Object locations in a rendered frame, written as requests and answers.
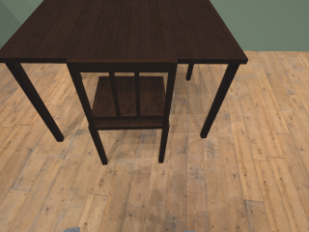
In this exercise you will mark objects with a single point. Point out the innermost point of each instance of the chair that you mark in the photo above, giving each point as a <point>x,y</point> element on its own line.
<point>126,102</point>

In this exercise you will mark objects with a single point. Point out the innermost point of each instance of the table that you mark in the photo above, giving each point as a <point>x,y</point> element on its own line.
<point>190,31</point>

